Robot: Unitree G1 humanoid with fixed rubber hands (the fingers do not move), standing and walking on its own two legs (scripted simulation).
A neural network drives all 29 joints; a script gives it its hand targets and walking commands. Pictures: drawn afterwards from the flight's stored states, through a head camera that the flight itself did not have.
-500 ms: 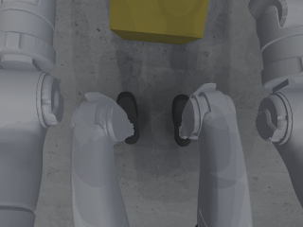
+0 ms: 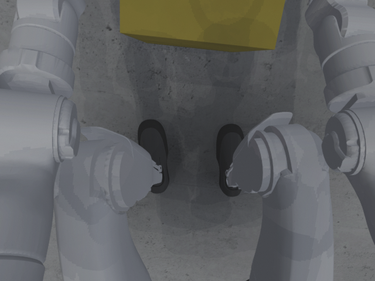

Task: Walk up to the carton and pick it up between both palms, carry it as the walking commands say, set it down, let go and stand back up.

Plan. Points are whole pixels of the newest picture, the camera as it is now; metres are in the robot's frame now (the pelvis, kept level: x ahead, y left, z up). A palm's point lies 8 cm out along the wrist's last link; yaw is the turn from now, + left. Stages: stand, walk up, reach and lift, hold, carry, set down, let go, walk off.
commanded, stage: reach and lift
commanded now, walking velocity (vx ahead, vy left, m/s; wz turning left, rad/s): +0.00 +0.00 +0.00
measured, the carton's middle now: out of the picture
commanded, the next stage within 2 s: none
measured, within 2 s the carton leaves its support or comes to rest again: leaves its support in 1.54 s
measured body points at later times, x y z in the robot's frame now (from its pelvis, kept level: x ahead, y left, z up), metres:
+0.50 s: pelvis +0.00 -0.01 +0.00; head +0.37 +0.00 +0.24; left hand +0.57 +0.16 -0.19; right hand +0.54 -0.18 -0.18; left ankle +0.13 +0.10 -0.33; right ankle +0.11 -0.11 -0.33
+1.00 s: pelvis +0.00 +0.00 +0.00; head +0.38 +0.01 +0.23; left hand +0.57 +0.13 -0.19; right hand +0.54 -0.17 -0.18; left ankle +0.13 +0.10 -0.33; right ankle +0.11 -0.11 -0.33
